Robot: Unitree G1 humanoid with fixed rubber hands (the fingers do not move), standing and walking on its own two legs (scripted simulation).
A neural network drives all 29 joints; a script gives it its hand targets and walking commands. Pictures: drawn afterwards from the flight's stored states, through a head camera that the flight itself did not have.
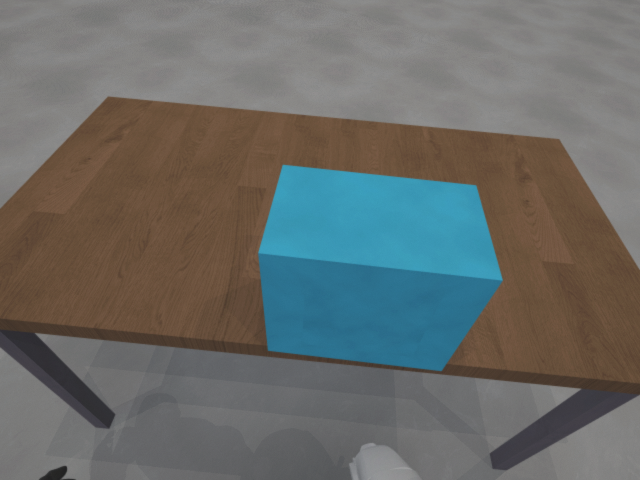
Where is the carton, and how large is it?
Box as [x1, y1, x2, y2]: [258, 165, 502, 370]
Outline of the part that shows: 283,165 258,252 268,350 441,370 502,280 476,186 468,184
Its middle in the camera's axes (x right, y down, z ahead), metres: +0.06 +0.05 +0.55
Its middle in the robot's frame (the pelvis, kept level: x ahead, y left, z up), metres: +0.37 -0.08 +0.04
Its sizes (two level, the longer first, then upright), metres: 0.265 0.161 0.230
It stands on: a table, 0.68 m high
